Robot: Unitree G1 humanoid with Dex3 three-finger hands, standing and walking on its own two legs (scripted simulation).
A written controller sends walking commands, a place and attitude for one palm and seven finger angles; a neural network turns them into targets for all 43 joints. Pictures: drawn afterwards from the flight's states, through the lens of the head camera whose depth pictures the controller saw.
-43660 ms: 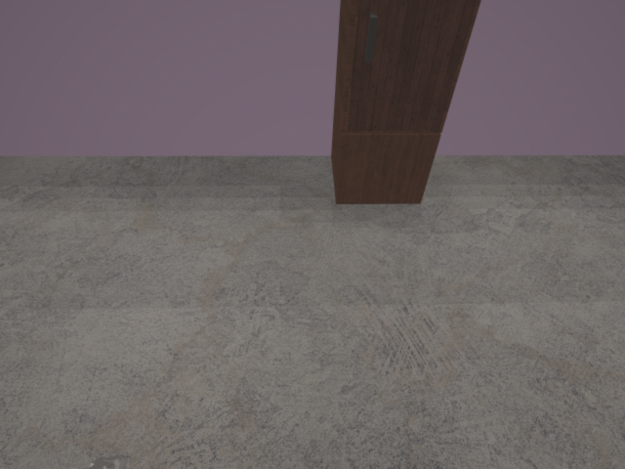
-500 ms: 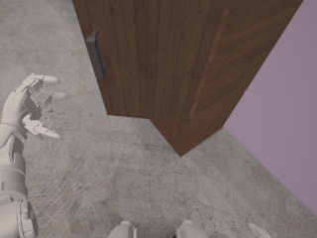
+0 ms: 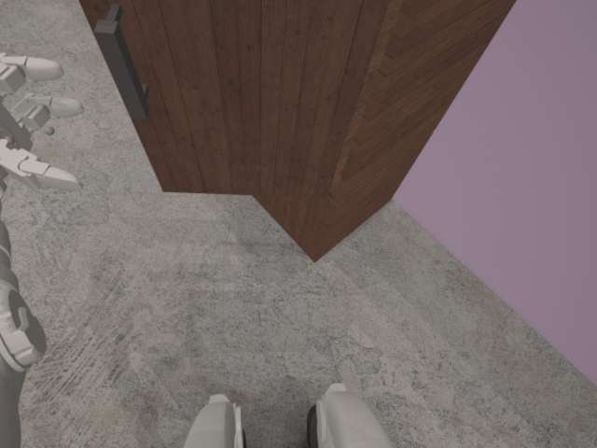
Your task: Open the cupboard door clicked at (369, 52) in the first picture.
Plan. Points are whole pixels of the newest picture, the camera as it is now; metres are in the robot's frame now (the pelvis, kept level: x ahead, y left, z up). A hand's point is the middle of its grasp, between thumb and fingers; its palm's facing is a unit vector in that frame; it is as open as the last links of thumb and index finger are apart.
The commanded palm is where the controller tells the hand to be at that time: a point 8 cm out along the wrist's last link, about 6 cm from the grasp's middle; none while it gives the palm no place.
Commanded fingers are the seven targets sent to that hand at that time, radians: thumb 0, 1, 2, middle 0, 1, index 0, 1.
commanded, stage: move the hooked fingers beside the handle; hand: left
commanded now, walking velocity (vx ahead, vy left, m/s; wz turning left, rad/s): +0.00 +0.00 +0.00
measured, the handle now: (128, 65) +0.61 +0.20 +0.09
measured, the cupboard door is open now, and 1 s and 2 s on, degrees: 49 49 49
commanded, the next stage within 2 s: slide the fingers in behind the handle in 1.18 s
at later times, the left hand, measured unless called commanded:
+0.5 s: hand (59, 86) +0.55 +0.27 +0.10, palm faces -0.06 -1.00 -0.02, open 14.0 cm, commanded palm +0.53 +0.31 +0.09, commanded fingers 0.00 -0.50 0.30 -0.30 -1.20 -0.30 -1.20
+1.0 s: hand (59, 101) +0.53 +0.27 +0.09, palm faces -0.06 -1.00 -0.02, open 14.0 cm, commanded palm +0.53 +0.31 +0.08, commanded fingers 0.00 -0.50 0.30 -0.30 -1.20 -0.30 -1.20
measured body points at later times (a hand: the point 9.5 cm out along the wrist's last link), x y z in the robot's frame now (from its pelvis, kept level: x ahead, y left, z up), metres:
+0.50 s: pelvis +0.01 +0.01 -0.01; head +0.17 +0.04 +0.41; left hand +0.54 +0.32 +0.11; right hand -0.02 -0.25 -0.10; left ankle +0.01 +0.11 -0.67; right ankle +0.04 -0.13 -0.67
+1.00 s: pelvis +0.01 +0.01 +0.00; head +0.17 +0.05 +0.42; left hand +0.53 +0.33 +0.10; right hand +0.01 -0.26 -0.10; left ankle +0.01 +0.11 -0.67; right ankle +0.04 -0.13 -0.67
